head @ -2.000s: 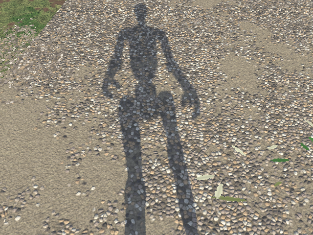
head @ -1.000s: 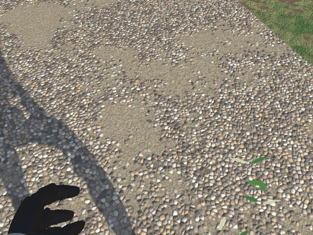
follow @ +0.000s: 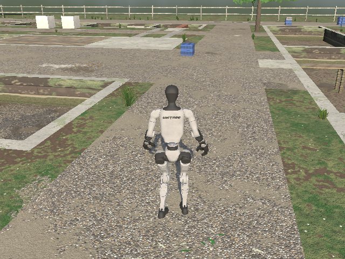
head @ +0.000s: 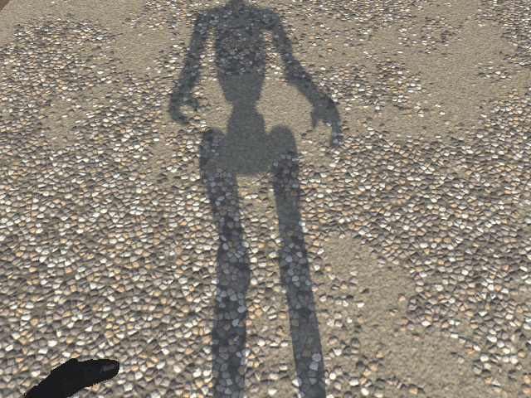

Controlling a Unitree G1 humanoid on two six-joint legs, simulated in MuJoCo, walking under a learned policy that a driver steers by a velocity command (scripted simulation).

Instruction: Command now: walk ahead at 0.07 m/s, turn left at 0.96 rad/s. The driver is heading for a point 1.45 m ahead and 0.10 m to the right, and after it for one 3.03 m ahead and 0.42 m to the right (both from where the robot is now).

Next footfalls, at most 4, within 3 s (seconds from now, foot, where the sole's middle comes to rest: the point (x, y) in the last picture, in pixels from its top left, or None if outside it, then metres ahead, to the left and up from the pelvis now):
0.32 left None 0.04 0.14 -0.76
0.82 right None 0.08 -0.10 -0.76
1.28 left None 0.21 0.08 -0.76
1.54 right None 0.07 -0.11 -0.76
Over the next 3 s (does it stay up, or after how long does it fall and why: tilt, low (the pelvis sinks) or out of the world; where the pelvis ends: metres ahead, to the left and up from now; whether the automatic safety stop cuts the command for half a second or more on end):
stays up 0.65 0.06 0.01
